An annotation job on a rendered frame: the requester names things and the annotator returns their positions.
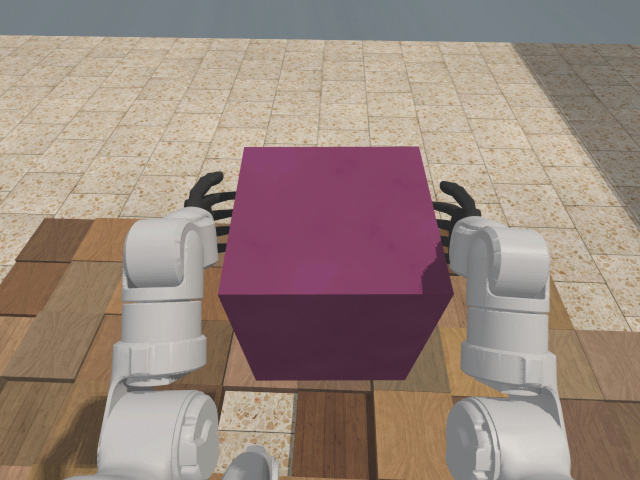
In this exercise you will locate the carton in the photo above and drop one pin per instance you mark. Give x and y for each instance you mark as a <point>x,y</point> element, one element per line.
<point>334,267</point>

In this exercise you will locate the left robot forearm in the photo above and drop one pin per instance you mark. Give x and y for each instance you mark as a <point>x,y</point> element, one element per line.
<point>163,267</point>

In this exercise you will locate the robot left upper arm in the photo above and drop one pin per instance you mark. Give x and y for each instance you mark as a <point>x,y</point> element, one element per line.
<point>159,435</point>

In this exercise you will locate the right robot forearm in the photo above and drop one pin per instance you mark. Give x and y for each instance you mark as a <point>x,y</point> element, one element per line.
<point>508,281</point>

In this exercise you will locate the robot right hand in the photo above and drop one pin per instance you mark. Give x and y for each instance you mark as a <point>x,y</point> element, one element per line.
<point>464,200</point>

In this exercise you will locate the robot left shin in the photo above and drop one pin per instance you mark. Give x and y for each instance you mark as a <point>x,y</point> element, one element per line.
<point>256,447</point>

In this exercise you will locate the robot left thigh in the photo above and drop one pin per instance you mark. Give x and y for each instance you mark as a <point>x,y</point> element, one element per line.
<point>253,465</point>

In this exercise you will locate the robot right upper arm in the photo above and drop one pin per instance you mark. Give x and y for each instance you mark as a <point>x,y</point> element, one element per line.
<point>492,438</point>

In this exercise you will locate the robot left hand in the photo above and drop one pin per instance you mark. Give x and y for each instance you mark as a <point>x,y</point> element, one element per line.
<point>197,199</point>

